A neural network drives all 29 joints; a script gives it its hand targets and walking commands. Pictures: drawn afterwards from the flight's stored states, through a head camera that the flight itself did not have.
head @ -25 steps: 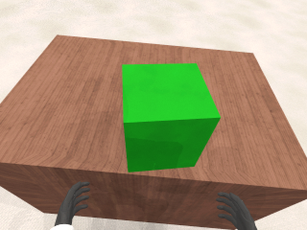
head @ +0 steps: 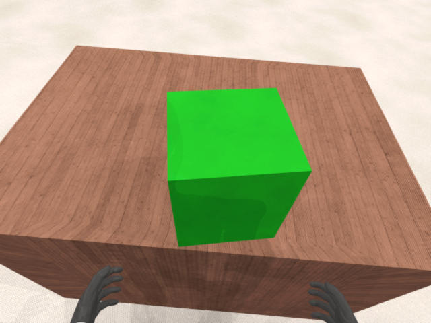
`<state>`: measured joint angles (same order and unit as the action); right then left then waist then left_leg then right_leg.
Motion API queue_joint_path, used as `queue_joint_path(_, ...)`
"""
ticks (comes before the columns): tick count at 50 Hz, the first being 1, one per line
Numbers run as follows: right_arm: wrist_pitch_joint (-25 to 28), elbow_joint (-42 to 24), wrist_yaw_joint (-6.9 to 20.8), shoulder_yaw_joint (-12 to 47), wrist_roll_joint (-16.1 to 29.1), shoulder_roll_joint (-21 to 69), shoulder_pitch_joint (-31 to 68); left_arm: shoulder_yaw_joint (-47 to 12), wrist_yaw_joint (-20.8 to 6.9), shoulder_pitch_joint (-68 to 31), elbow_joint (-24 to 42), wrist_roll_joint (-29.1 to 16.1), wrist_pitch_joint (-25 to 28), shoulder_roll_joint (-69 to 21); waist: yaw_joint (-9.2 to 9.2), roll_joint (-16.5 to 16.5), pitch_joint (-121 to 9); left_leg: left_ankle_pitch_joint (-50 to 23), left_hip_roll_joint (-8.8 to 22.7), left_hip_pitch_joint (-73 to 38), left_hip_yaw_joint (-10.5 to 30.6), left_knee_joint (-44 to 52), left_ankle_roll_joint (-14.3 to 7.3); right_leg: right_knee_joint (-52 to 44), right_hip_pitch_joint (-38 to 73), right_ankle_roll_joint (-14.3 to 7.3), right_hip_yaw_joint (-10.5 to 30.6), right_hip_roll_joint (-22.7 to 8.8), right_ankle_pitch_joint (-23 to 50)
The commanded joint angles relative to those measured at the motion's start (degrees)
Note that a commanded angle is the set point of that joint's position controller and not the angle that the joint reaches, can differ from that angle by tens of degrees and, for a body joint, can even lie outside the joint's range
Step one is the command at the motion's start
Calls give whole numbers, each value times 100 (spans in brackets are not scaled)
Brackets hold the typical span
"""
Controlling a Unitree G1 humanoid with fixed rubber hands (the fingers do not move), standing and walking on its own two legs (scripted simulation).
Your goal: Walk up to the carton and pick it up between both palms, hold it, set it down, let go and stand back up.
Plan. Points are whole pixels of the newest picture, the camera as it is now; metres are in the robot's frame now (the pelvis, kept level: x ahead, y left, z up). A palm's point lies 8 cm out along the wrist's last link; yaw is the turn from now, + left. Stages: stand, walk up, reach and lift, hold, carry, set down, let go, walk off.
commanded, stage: set down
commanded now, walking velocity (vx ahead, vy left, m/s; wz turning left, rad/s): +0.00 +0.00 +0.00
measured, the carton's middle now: (225, 171) +0.40 +0.03 +0.04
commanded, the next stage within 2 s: let go in 0.40 s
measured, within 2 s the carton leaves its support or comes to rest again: neither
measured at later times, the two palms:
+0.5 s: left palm (88, 318) +0.14 +0.24 -0.07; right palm out of the picture +0.16 -0.20 -0.08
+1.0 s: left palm (90, 318) +0.14 +0.24 -0.07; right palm out of the picture +0.15 -0.21 -0.08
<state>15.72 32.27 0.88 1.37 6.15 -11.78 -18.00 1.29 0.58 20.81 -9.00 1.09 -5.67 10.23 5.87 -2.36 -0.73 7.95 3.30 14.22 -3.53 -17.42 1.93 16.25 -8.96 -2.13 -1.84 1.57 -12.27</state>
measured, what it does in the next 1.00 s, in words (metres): stands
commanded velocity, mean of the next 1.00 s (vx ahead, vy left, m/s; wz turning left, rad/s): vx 0.00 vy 0.00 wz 0.00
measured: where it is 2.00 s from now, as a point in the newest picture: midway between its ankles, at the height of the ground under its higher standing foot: outside the picture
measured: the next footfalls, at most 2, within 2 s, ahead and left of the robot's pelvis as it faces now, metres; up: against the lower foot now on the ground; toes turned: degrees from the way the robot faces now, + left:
none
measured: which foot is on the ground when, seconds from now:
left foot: down 0.00-1.00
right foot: down 0.00-1.00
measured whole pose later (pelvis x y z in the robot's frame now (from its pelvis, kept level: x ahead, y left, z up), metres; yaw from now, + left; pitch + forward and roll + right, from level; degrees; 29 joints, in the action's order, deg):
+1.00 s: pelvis -0.01 +0.00 +0.00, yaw +0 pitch +4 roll +0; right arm 15.6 42.1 -0.8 0.3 2.0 -10.4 -11.8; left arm 0.4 -1.6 14.6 -19.8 1.1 -7.5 11.8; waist 5.1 -2.2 0.3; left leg 8.4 3.2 13.9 -3.5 -18.9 1.8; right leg 18.3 -8.9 -2.0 -1.8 1.4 -13.0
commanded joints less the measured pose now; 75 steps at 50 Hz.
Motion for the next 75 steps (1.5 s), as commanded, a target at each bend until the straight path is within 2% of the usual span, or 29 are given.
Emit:
queue_joint_path(1, 302, -88, -133, -169, -98, -460, 435, 139, -188, -389, 17, -149, 130, 848, -652, 317, -614, -1396, -322, -2281, 118, -338, -67, -216, -350, 242, 39, -207, 1746)
queue_joint_path(3, 206, 119, -201, -234, -329, -379, 692, 114, -279, -452, -608, -209, 38, 888, -628, -295, -366, -858, -333, -1955, 14, -243, -204, -277, -389, 251, 21, -178, 1164)
queue_joint_path(4, 252, -240, -149, -249, -248, -434, 604, 108, -168, -634, 34, -226, 121, 811, -578, 83, -509, -880, -326, -2001, 25, -228, -153, -231, -390, 224, -34, -200, 1003)
queue_joint_path(8, 8, 430, -228, -259, -404, -230, 620, 75, -313, -804, -852, -183, -80, 924, -802, -47, 47, -492, -331, -1910, -6, -140, -230, -353, -518, 280, 101, -322, 859)
queue_joint_path(19, 167, 658, -315, -573, -468, -236, 676, 43, -181, -1103, -165, -188, 63, 1061, -980, 457, -518, -889, -301, -1986, 40, -401, -103, -133, -390, 294, 29, -315, 1219)
queue_joint_path(21, 179, 760, -223, -523, -428, -281, 768, 142, -184, -984, -419, -46, 30, 1000, -798, 558, -412, -942, -274, -2045, 110, -376, -46, -146, -419, 249, 29, -225, 1037)
queue_joint_path(30, 278, 637, -212, -382, -425, -370, 922, 32, -290, -848, -839, -106, 35, 907, -869, 26, -663, -1159, -277, -2175, 113, -444, -175, -88, -410, 324, -19, -252, 1800)
queue_joint_path(31, 311, 579, -228, -395, -491, -349, 904, 118, -293, -872, -843, -144, 51, 973, -665, -158, -639, -1141, -275, -2040, 147, -422, -197, -83, -229, 294, 2, -227, 1675)
queue_joint_path(37, 217, 834, -208, -457, -387, -488, 986, 17, -239, -1047, -893, -124, 17, 832, -790, 226, -532, -1003, -276, -2031, 127, -380, -108, -119, -344, 220, -12, -230, 1438)
queue_joint_path(47, 210, 985, -178, -405, -356, -515, 929, 29, -196, -1087, -750, -108, 59, 870, -896, 109, -465, -1014, -296, -2032, 143, -432, -120, -115, -393, 291, -8, -255, 1473)
queue_joint_path(48, 250, 961, -133, -360, -408, -470, 858, 96, -202, -942, -937, -55, 76, 794, -711, -27, -520, -1171, -290, -1970, 145, -425, -142, -29, -259, 285, -37, -215, 1678)
queue_joint_path(49, -435, 1144, -165, -596, -1012, -1737, 563, 576, 27, -422, -1730, 139, 475, 1872, -243, 370, -1126, -2413, 275, -1000, 331, -949, -363, 545, 690, 451, 262, -834, 2179)
queue_joint_path(51, -858, 952, -261, -661, -887, -1722, 1013, 587, 54, -507, -1986, 138, 705, 1756, -170, 281, -1352, -2084, 207, -663, 300, -1207, -349, 781, 1050, 539, 432, -953, 2705)
queue_joint_path(52, -964, 869, -230, -677, -860, -1594, 1036, 591, 79, -415, -2015, 161, 700, 1907, -320, -51, -1320, -1710, 231, -651, 337, -1055, -371, 857, 899, 474, 214, -843, 2545)
queue_joint_path(55, -1060, 792, -194, -570, -798, -1439, 745, 482, 32, -656, -2230, 180, 741, 1706, -364, 417, -306, -387, 159, -258, 313, -1119, -391, 339, 98, 404, 498, -940, 1081)
queue_joint_path(56, -1125, 852, -180, -571, -754, -1535, 735, 501, 19, -814, -2279, 156, 803, 1757, -423, -81, -361, -566, 197, -265, 217, -1156, -379, 515, 56, 432, 471, -940, 1632)
queue_joint_path(58, -1266, 871, -126, -488, -763, -1371, 767, 446, -17, -722, -2552, 163, 822, 1918, -418, -28, -192, -245, 222, -299, 282, -1100, -391, 325, -191, 505, 399, -886, 818)
queue_joint_path(59, -1291, 776, -76, -427, -735, -1339, 817, 403, -71, -844, -2541, 173, 808, 1819, -493, -155, -540, 206, 275, -516, 451, -904, -433, 213, -140, 201, 381, -757, -164)
queue_joint_path(60, -1294, 885, -82, -481, -769, -1528, 727, 433, -45, -710, -2673, 236, 817, 1842, -436, -438, -299, 238, 204, -483, 395, -966, -434, 102, -316, 236, 426, -842, -193)
queue_joint_path(61, -1301, 792, -91, -498, -820, -1647, 953, 375, -80, -814, -2701, 212, 816, 1800, -518, 111, 38, 494, 200, -461, 406, -941, -508, -90, -850, 160, 680, -882, -993)
queue_joint_path(63, -1252, 971, -71, -504, -823, -1659, 726, 417, -88, -827, -2945, 190, 833, 1976, -614, 575, -49, -103, 318, -672, 492, -1017, -543, 104, -655, -53, 735, -909, -483)
queue_joint_path(68, -1219, 836, -104, -546, -885, -1901, 724, 351, -132, -821, -3078, 224, 812, 1976, -509, 251, 27, 161, 347, -279, 553, -726, -517, 269, -333, 63, 572, -849, -348)
queue_joint_path(69, -1232, 863, -113, -533, -789, -1936, 565, 398, -98, -730, -3145, 135, 823, 2096, -551, 707, -277, -209, 344, -523, 612, -891, -566, 241, -177, -4, 714, -886, 6)
queue_joint_path(70, -1276, 933, -113, -492, -824, -1923, 618, 323, -120, -513, -3199, 84, 842, 2108, -454, 327, -254, -273, 395, -563, 680, -802, -591, 332, -279, -22, 620, -786, -27)
queue_joint_path(71, -1280, 826, -112, -491, -811, -1924, 583, 331, -102, -619, -3234, 121, 815, 2002, -571, 683, -35, -197, 405, -327, 669, -729, -570, 325, -102, 41, 565, -731, -94)
queue_joint_path(72, -1307, 926, -159, -546, -869, -1981, 642, 374, -101, -494, -3257, 50, 859, 2107, -423, 767, -291, -28, 460, -390, 741, -588, -634, 350, -21, 25, 568, -839, -24)
queue_joint_path(73, -1301, 843, -166, -474, -824, -1781, 537, 332, -91, -501, -3275, 172, 868, 2142, -502, 539, 70, 74, 343, -282, 661, -688, -591, 276, -263, 31, 643, -817, -112)
queue_joint_path(74, -1311, 838, -135, -469, -786, -1871, 686, 283, -82, -534, -3333, 149, 834, 2222, -605, 821, 232, 198, 349, -116, 696, -614, -554, 275, -296, 53, 562, -797, -122)
queue_joint_path(75, -1296, 947, -135, -461, -758, -1839, 580, 341, -128, -738, -3320, 112, 872, 2109, -484, 152, -299, -28, 389, -334, 782, -638, -580, 245, 7, -30, 589, -818, -191)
